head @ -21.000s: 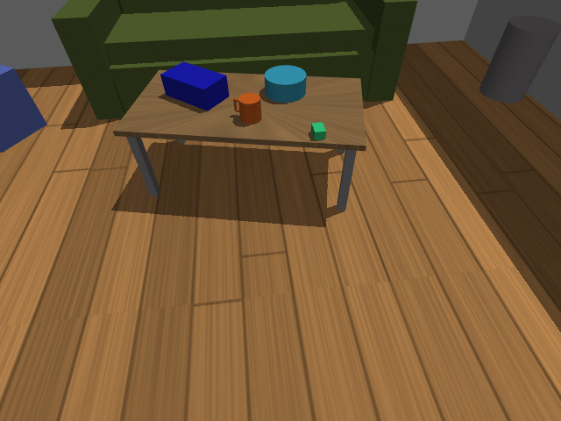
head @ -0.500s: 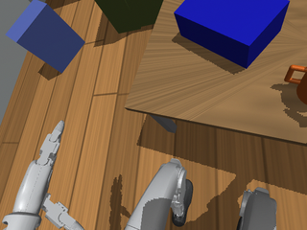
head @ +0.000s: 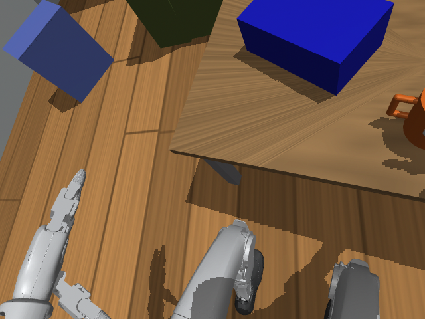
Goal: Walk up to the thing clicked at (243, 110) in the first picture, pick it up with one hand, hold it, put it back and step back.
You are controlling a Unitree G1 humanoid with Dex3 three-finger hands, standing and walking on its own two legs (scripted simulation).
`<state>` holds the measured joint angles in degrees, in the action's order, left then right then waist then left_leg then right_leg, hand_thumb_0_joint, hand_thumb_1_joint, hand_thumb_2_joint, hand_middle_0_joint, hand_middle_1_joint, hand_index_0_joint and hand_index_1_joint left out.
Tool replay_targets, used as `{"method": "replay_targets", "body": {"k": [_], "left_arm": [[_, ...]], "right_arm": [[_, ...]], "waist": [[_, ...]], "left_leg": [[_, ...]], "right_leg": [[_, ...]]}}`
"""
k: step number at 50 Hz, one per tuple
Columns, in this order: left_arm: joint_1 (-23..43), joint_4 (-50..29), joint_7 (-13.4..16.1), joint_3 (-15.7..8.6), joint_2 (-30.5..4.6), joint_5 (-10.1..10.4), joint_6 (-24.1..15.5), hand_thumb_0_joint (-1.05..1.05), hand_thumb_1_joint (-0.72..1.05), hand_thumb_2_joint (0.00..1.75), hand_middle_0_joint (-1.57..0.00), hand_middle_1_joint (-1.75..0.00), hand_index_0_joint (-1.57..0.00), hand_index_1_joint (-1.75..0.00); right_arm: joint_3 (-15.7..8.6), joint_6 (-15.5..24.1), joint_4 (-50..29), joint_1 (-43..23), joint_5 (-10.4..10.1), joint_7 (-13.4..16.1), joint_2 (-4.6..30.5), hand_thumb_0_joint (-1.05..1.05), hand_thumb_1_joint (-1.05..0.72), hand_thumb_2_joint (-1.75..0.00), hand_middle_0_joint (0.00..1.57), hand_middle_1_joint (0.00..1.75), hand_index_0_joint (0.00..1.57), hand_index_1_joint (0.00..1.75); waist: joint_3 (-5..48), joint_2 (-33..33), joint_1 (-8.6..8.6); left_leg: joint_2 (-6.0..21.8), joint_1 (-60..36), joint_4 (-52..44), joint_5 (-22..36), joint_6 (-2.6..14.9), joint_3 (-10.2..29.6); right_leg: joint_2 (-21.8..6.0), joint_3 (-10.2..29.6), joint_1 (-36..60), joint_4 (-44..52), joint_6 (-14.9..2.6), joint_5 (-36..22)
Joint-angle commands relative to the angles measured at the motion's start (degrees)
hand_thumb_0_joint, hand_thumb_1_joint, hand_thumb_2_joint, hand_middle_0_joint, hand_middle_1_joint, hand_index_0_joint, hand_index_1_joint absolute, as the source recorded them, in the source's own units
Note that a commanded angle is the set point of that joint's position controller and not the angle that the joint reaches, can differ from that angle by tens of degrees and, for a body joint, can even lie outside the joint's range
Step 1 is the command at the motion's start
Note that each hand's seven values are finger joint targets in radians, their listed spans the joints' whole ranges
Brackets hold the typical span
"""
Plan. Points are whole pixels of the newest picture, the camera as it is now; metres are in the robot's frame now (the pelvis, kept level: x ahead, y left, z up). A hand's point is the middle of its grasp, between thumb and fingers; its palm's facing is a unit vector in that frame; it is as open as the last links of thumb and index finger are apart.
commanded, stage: withdraw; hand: right
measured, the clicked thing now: out of the picture +0.54 -0.20 -0.09
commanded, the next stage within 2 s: rise in 0.46 s
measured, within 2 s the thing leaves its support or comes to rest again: neither
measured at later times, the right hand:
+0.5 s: hand out of the picture +0.52 -0.30 +0.03, palm faces +0.33 +0.94 -0.03, open 17.5 cm
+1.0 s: hand out of the picture +0.47 -0.36 +0.12, palm faces +0.42 +0.85 -0.30, open 17.1 cm
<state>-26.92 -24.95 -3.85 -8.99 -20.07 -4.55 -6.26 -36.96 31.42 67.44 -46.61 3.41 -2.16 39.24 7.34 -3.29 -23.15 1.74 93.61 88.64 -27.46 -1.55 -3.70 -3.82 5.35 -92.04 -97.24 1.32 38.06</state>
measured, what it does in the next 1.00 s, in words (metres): rises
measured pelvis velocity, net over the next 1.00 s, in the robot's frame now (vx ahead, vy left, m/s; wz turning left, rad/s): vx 0.04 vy -0.01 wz -0.03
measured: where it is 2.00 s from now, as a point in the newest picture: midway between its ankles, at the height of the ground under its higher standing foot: (286, 318)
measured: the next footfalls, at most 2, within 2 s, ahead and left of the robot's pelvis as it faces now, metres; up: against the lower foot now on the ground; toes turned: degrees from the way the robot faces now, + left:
none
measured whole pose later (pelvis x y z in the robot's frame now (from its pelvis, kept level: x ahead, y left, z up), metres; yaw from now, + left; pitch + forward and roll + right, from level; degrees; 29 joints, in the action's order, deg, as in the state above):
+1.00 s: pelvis +0.04 -0.01 +0.13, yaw -2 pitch +21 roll +4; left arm -21.0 -2.5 -1.2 5.0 -14.6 -0.7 4.5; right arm -28.2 6.5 71.8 -42.3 5.8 1.9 41.3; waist 7.2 -0.4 -10.6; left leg 1.3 59.4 59.5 -21.1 -2.0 -3.1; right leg -4.1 2.6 -58.2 -67.5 0.8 30.5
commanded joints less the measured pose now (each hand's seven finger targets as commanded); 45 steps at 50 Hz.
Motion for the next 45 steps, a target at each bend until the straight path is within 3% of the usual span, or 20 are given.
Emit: {"method": "replay_targets", "body": {"k": [1,2,3,6,9,13,15,20,24,25,29,30,31,32,34,36,37,39,42,45], "left_arm": [[-5.08,-8.21,1.83,-9.22,-10.56,0.36,-2.32,0.0,-0.57,0.07,-0.05,-0.05,-0.04,-0.06],[-4.09,-7.85,1.84,-9.75,-10.85,0.36,-2.34,0.0,-0.55,0.05,-0.06,-0.04,-0.05,-0.05],[-4.62,-8.76,1.86,-9.81,-10.84,0.47,-2.49,0.0,-0.56,0.06,-0.06,-0.05,-0.05,-0.06],[-4.7,-7.37,1.92,-9.84,-10.85,0.66,-2.34,0.0,-0.54,0.05,-0.06,-0.05,-0.05,-0.05],[-3.2,-8.21,2.26,-11.48,-12.72,0.95,-2.46,0.0,-0.55,0.05,-0.06,-0.05,-0.05,-0.05],[-6.28,-4.47,1.97,-7.29,-8.69,1.21,-1.87,0.0,-0.55,0.06,-0.05,-0.04,-0.04,-0.05],[-5.01,-6.31,2.34,-6.79,-9.39,1.57,-1.7,0.0,-0.55,0.06,-0.05,-0.04,-0.04,-0.05],[-4.37,-3.79,3.09,-7.53,-10.67,1.54,-0.32,0.0,-0.57,0.06,-0.05,-0.04,-0.04,-0.05],[-2.67,-1.18,3.7,-7.29,-10.67,2.16,0.46,0.0,-0.57,0.06,-0.05,-0.04,-0.04,-0.05],[-2.98,0.15,3.91,-6.62,-9.87,2.23,0.59,0.0,-0.58,0.06,-0.06,-0.04,-0.04,-0.05],[-2.43,2.26,4.11,-1.44,-5.77,2.15,0.0,0.0,-0.6,0.08,-0.07,-0.06,-0.06,-0.08],[-1.05,-2.48,4.45,-2.85,-8.97,3.71,1.73,0.0,-0.57,0.07,-0.08,-0.07,-0.07,-0.08],[-3.44,-2.79,4.28,-2.66,-8.64,3.53,3.0,0.0,-0.56,0.07,-0.07,-0.07,-0.06,-0.08],[-7.84,-0.59,3.79,-2.02,-7.78,3.09,3.86,0.0,-0.56,0.08,-0.07,-0.07,-0.06,-0.08],[-8.79,4.34,3.79,-3.44,-8.18,3.33,4.66,0.0,-0.51,0.09,-0.06,-0.06,-0.05,-0.07],[-5.78,6.62,3.94,-2.97,-8.7,3.55,5.16,0.0,-0.44,0.12,-0.05,-0.05,-0.04,-0.06],[-4.18,8.02,4.01,-2.97,-8.79,3.6,5.58,0.0,-0.36,0.15,-0.04,-0.05,-0.03,-0.06],[-2.08,11.5,3.74,-0.65,-7.18,3.59,6.06,0.0,-0.2,0.31,-0.12,-0.17,-0.12,-0.17],[5.6,11.56,3.64,5.75,-4.27,3.55,6.06,0.0,0.04,0.48,-0.13,-0.18,-0.12,-0.18],[10.08,9.62,3.45,11.54,-0.79,3.4,6.09,0.0,0.27,0.54,-0.14,-0.19,-0.13,-0.19]], "right_arm": [[0.57,3.85,-10.52,-19.53,-0.26,0.25,12.58,0.0,0.5,-0.21,0.38,0.31,0.39,0.31],[0.28,3.79,-9.91,-19.64,-0.3,0.39,13.2,0.0,0.49,-0.29,0.31,0.37,0.33,0.37],[0.81,3.85,-9.87,-20.23,-0.21,0.31,12.8,0.0,0.51,-0.21,0.39,0.32,0.41,0.32],[0.58,3.58,-9.76,-19.65,-0.09,-0.01,13.49,0.0,0.5,-0.24,0.22,0.27,0.24,0.27],[-1.5,3.46,-12.93,-19.79,-0.06,-0.04,18.3,0.0,0.53,-0.16,0.15,0.18,0.16,0.18],[-2.76,2.36,-18.98,-19.98,-0.99,-1.65,20.2,0.0,0.59,-0.06,0.06,0.07,0.06,0.07],[-3.52,1.21,-23.03,-19.47,-1.26,-2.13,21.98,0.0,0.61,-0.04,0.05,0.06,0.06,0.06],[-2.72,-2.67,-21.58,-15.2,-2.79,-4.05,18.85,0.0,0.6,-0.05,0.04,0.06,0.05,0.06],[-0.67,-5.05,-17.96,-12.25,-4.24,-5.68,14.48,0.0,0.57,-0.05,0.05,0.06,0.06,0.06],[0.31,-5.27,-15.76,-12.32,-4.64,-6.24,12.46,0.0,0.56,-0.06,0.05,0.06,0.06,0.06],[3.24,-4.65,-11.06,-13.45,-5.59,-7.75,8.99,0.0,0.43,-0.06,0.06,0.05,0.07,0.05],[0.2,-10.58,-5.94,-8.09,1.75,-4.33,26.8,0.0,0.43,-0.07,0.05,0.06,0.06,0.06],[1.86,-12.31,-11.83,-16.54,0.86,-2.5,23.69,0.0,0.46,-0.07,0.05,0.06,0.06,0.06],[4.54,-13.31,-11.45,-19.23,0.75,-2.05,18.1,0.0,0.48,-0.07,0.05,0.06,0.06,0.06],[5.43,-15.73,-11.93,-18.38,1.5,-0.85,19.26,0.0,0.49,-0.07,0.05,0.06,0.06,0.06],[2.83,-17.76,-14.17,-19.93,2.6,1.15,26.27,0.0,0.44,-0.08,0.05,0.06,0.06,0.06],[2.52,-18.58,-14.52,-20.04,2.89,1.92,27.55,0.0,0.41,-0.09,0.05,0.06,0.06,0.06],[4.48,-20.29,-8.15,-16.3,2.74,3.1,23.1,0.0,0.5,-0.09,0.06,0.06,0.06,0.06],[5.76,-20.82,-6.75,-18.75,3.01,4.59,22.05,0.0,0.48,-0.1,0.06,0.07,0.06,0.07],[9.61,-21.51,-1.67,-15.03,2.52,4.71,14.43,0.0,0.5,-0.08,0.06,0.06,0.06,0.06]], "waist": [[31.5,23.82,0.19],[32.21,23.9,0.7],[31.75,23.01,-0.5],[30.3,23.09,-0.1],[34.03,23.53,1.22],[38.34,27.05,4.39],[41.28,28.36,5.69],[39.49,26.42,6.58],[32.57,20.19,7.0],[28.98,18.13,5.72],[22.94,14.32,5.52],[28.6,17.62,11.66],[29.73,19.39,8.28],[28.46,19.6,6.88],[29.39,21.7,8.13],[31.75,22.82,10.56],[32.53,22.32,11.62],[26.93,18.97,11.89],[28.11,18.0,13.97],[27.69,15.76,14.73]], "left_leg": [[-3.14,-20.53,-6.78,9.43,3.48,-0.18],[-3.26,-20.41,-6.71,9.17,3.54,-0.14],[-3.16,-21.05,-7.03,9.04,3.4,-0.05],[-2.94,-20.31,-7.2,6.95,3.33,0.27],[-2.85,-22.66,-7.5,7.13,3.21,0.53],[-2.73,-27.94,-8.64,9.72,3.16,1.52],[-2.77,-29.29,-9.26,10.79,3.27,1.34],[-3.23,-29.99,-11.28,13.37,3.54,0.15],[-3.35,-31.0,-15.26,10.68,3.56,-0.25],[-3.28,-30.28,-16.34,9.77,3.37,-0.29],[-3.06,-30.87,-18.78,7.04,3.24,0.6],[-2.47,-38.29,-22.22,6.9,3.18,2.56],[-2.78,-38.59,-23.0,7.91,3.0,1.87],[-2.86,-38.43,-23.81,8.86,2.93,1.68],[-3.07,-37.38,-24.87,11.48,3.01,0.9],[-3.19,-39.47,-25.83,13.41,3.05,0.51],[-3.17,-41.18,-26.77,13.7,2.98,0.76],[-3.16,-43.09,-28.58,14.24,3.01,0.37],[-3.17,-48.0,-30.66,15.41,2.87,0.71],[-3.67,-51.4,-32.44,15.28,2.75,-0.33]], "right_leg": [[1.39,-1.05,23.65,13.93,-0.84,-17.42],[1.35,-0.94,23.57,14.03,-0.94,-17.16],[1.44,-1.02,22.58,13.79,-1.14,-15.98],[1.49,-1.38,21.15,14.0,-1.18,-12.64],[1.48,-1.54,22.83,14.34,-1.13,-12.9],[1.88,-2.55,24.32,15.01,-1.01,-15.71],[1.73,-2.4,28.47,16.36,-0.66,-18.08],[1.55,-1.75,33.34,18.25,-0.39,-24.62],[1.71,-1.46,31.75,22.23,-0.76,-20.47],[1.59,-1.42,30.92,22.81,-0.91,-18.12],[1.67,-1.5,27.5,24.9,-1.42,-13.1],[2.04,-2.49,34.57,29.43,-0.66,-15.24],[1.82,-2.26,36.51,30.19,-0.71,-15.69],[2.04,-2.46,37.77,30.8,-0.87,-16.16],[2.12,-2.7,43.49,31.5,-0.63,-20.81],[2.13,-2.85,46.81,32.24,-0.44,-24.88],[2.32,-3.17,47.27,32.89,-0.53,-24.74],[2.56,-3.65,44.48,34.36,-0.65,-24.49],[2.47,-4.24,44.8,36.1,-0.59,-25.48],[2.2,-4.2,47.03,39.39,-0.12,-26.47]]}}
